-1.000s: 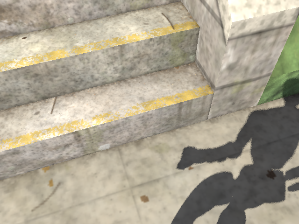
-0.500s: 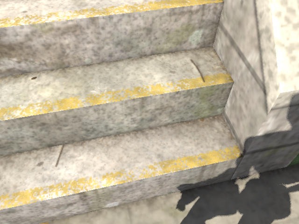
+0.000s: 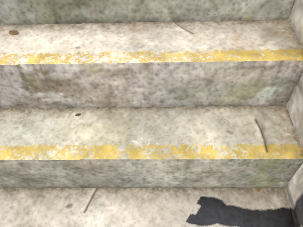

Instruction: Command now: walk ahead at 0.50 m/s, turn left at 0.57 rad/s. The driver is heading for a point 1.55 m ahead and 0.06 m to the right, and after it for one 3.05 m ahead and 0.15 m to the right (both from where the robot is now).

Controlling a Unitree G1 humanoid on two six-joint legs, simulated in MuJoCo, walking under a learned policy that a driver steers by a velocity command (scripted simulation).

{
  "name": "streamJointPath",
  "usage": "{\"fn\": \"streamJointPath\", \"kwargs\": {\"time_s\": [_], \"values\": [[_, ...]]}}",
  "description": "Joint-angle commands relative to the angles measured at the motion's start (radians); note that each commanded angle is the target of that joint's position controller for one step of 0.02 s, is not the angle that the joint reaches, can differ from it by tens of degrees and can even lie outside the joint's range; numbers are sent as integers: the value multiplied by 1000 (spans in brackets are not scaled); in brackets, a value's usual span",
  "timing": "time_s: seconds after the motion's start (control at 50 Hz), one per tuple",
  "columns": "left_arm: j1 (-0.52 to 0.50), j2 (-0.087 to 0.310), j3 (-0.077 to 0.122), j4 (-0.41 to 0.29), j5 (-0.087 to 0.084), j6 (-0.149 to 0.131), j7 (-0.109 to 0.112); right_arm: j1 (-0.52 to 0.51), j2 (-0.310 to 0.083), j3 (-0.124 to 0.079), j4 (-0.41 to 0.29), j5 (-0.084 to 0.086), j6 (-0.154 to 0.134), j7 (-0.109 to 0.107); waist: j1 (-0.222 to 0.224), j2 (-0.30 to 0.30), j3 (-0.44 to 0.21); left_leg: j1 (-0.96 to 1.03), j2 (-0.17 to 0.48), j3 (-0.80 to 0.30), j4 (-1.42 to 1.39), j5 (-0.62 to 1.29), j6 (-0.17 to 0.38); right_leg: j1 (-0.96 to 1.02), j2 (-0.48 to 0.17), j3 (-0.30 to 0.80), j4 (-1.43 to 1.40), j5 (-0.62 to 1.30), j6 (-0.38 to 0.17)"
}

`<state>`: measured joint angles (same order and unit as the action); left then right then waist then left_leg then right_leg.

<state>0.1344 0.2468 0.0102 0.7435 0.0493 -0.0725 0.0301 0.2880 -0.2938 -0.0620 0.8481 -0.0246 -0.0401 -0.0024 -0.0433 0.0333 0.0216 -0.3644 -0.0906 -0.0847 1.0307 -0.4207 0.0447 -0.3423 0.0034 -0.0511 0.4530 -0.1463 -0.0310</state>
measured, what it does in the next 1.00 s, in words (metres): walks ahead: left foot, then right foot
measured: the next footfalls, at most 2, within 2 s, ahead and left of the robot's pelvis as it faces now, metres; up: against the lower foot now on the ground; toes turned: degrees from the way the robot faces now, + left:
left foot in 0.30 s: +0.13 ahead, +0.12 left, +0.00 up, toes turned +10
right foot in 0.62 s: +0.14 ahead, -0.07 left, +0.00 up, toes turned +1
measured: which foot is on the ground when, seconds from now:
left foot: up 0.00-0.28, down 0.30-0.64, up 0.66-0.86, down 0.88-1.00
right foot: down 0.00-0.30, up 0.32-0.60, down 0.62-0.90, up 0.92-1.00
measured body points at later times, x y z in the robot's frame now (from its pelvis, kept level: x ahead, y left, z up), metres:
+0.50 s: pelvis +0.12 +0.03 +0.01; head +0.11 +0.04 +0.46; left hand +0.16 +0.27 -0.14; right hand +0.24 -0.18 -0.12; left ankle +0.09 +0.11 -0.74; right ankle +0.08 -0.09 -0.65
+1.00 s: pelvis +0.13 +0.02 +0.00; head +0.15 +0.02 +0.45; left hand +0.30 +0.25 -0.12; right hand +0.18 -0.25 -0.12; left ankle +0.13 +0.10 -0.74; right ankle +0.05 -0.06 -0.61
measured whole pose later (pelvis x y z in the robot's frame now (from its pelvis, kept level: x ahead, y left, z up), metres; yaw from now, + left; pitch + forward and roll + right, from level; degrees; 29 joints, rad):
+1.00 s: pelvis +0.13 +0.02 +0.00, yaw -8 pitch +1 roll +1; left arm 0.17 0.23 0.07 0.75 0.05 0.02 0.04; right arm 0.27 -0.21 -0.02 0.78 -0.05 -0.05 -0.06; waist -0.02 -0.04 0.01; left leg -0.21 -0.03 0.15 0.44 -0.25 0.08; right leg -0.56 0.05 0.01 1.39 -0.43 -0.05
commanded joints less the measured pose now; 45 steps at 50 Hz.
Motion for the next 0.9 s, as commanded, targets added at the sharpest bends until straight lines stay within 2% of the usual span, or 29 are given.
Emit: {"fn": "streamJointPath", "kwargs": {"time_s": [0.02, 0.1, 0.18, 0.2, 0.24, 0.28, 0.3, 0.32, 0.34, 0.36, 0.38, 0.4, 0.44, 0.48, 0.5, 0.54, 0.58, 0.62, 0.64, 0.66, 0.68, 0.7, 0.72, 0.76, 0.78, 0.82, 0.86, 0.88, 0.9], "values": [[106, 98, 31, -12, -13, -16, 7, -5, -50, -4, -57, -29, 6, 17, 46, -142, -38, -244, 109, 13, 132, 88, -31, 214, -271, 232, -269, 53, -117], [149, 106, 42, 14, -14, -47, -6, -74, -4, 10, -94, -24, 11, 25, 38, -111, -87, -242, 114, 45, 75, 139, -50, 227, -278, 81, -216, 479, -154], [79, 81, 28, -6, -16, -51, -18, -121, 50, 38, -102, -13, 25, 28, 18, -174, -128, 12, 92, 111, -202, 168, -38, 112, -240, -43, -162, 636, -117], [109, 100, 32, 8, -13, -48, -20, -118, 54, 43, -100, -7, 32, 18, 27, -226, -137, 53, 71, 146, -231, 163, -30, 117, -245, -46, -149, 633, -120], [134, 108, 32, 29, -27, -42, -19, -67, 39, 42, -83, -12, 22, -2, 19, -222, -155, 140, 58, 153, -318, 220, -7, 125, -257, -42, -80, 662, -128], [125, 94, 26, 39, -66, -24, -20, 3, 58, 46, -47, -24, -11, -4, -29, -139, -145, 244, 14, 200, -621, 360, 18, 141, -192, -94, 147, 646, -103], [115, 68, 18, 24, -74, -19, -15, 39, 41, 46, -30, -41, -28, -7, -37, -91, -135, 338, 59, 150, -708, 465, 16, 60, -164, -85, 291, 472, -65], [195, -12, -3, 2, -63, -13, -12, 83, -52, 29, -13, -48, -36, -15, 18, 177, -175, 531, 325, -140, -641, 1042, 62, -166, -88, -103, 496, -167, 8], [280, -30, -14, 39, -55, 22, 1, 116, -101, 13, -18, -18, -25, -21, 10, 188, -256, 444, 472, -225, -675, 1033, 249, -138, -48, -34, 721, -391, 23], [281, 17, -1, 55, -27, 44, 4, 61, -111, 1, -33, 1, -16, -15, 15, 111, -182, 296, 464, -257, -746, 715, 316, -158, -64, -3, 888, -392, 41], [214, 28, 7, 39, -7, 46, -9, -47, -87, 12, -51, 6, -13, -7, 51, 58, -55, 164, 400, -202, -801, 506, 282, -199, -76, 19, 934, -330, 47], [158, 39, 16, 31, -6, 47, -17, -90, -47, 27, -48, 3, -15, -6, 75, 41, 18, 116, 358, -151, -804, 483, 227, -238, -92, 30, 891, -291, 50], [212, 28, 18, 72, -17, 59, -18, -105, 4, 50, -45, -6, -33, -16, 104, 19, -7, 69, 312, -10, -773, 719, 169, -112, -76, 20, 825, -211, 45], [225, -9, 6, 91, -25, 60, -15, -134, 22, 63, -43, -9, -51, -26, 127, 31, -34, 81, 267, 95, -747, 829, 104, 15, -65, 17, 553, -179, 29], [261, -38, -5, 109, -30, 66, -1, -146, 0, 57, -43, -4, -53, -29, 124, 122, -61, 63, 266, 131, -740, 930, 112, 121, -25, -27, 524, -180, 4], [198, -26, -5, 90, -32, 68, 21, -99, 6, 64, -29, -3, -55, -39, 87, 126, -61, 149, 298, 106, -701, 1008, 140, 133, -8, -26, 325, -213, -19], [211, -40, -6, 100, -40, 54, 29, -78, -3, 60, -22, 4, -44, -46, 77, 105, -93, 269, 321, 87, -609, 1060, 149, 132, 15, -41, 101, -143, -43], [235, -45, -4, 120, -28, 28, 22, -83, -22, 48, -41, 34, -30, -48, 82, 49, -96, 278, 275, 121, -432, 889, 101, 180, 29, -34, -99, 34, -69], [251, 5, 10, 118, -22, 19, 16, -79, -8, 50, -74, 31, -31, -44, 62, -50, -122, 178, 230, 144, -338, 637, 60, 266, -47, 77, -46, 296, -87], [252, 77, 32, 110, -25, 20, 13, -77, 47, 68, -112, 25, -25, -38, 38, -247, -137, -2, 138, 194, -240, 218, -3, 354, -196, 311, -89, 421, -173], [227, 93, 39, 98, -35, 29, 7, -84, 61, 78, -110, 10, -14, -36, 61, -296, -86, -45, 97, 165, -186, -29, -29, 246, -309, 487, -210, 227, -274], [176, 97, 48, 86, -33, 39, 3, -100, 29, 65, -110, -7, -9, -34, 48, -215, 2, -52, 105, 141, -79, -59, -46, 134, -296, 475, -260, 74, -297], [138, 104, 54, 76, -27, 48, 1, -102, 20, 58, -114, -19, -5, -28, 34, -167, 36, -47, 101, 142, -43, -52, -53, 65, -254, 414, -261, 40, -295], [73, 84, 56, 60, -23, 54, 4, -85, 39, 61, -125, -21, -8, -28, -1, -122, 62, 40, 88, 157, -138, -7, -52, -17, -153, 263, -207, 192, -244], [70, 77, 57, 60, -13, 52, 4, -91, 56, 64, -134, -15, -13, -31, 4, -143, 56, 44, 65, 180, -191, -28, -44, 21, -134, 251, -169, 321, -239], [93, 81, 65, 60, -15, 46, -1, -50, 58, 61, -140, 4, -26, -45, 7, -130, -22, 57, 47, 182, -372, 7, -25, 157, -150, 278, -86, 549, -236], [49, 78, 72, 42, -38, 48, -3, 29, 62, 55, -123, 17, -41, -60, -35, -92, -81, 162, 40, 189, -669, 228, -12, 214, -113, 253, 90, 690, -187], [13, 40, 62, 13, -55, 47, -5, 45, 41, 49, -122, 9, -48, -66, -28, -56, -105, 267, 96, 136, -741, 361, -3, 141, -73, 221, 221, 649, -145], [9, -15, 51, -27, -75, 43, 0, 124, 0, 38, -104, -14, -48, -73, -39, 35, -190, 455, 255, -20, -769, 559, 32, -43, -26, 187, 367, 224, -86]]}}
Over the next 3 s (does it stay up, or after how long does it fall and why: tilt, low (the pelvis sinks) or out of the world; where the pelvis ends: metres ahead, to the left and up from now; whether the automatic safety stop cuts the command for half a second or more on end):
stays up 0.75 0.06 0.58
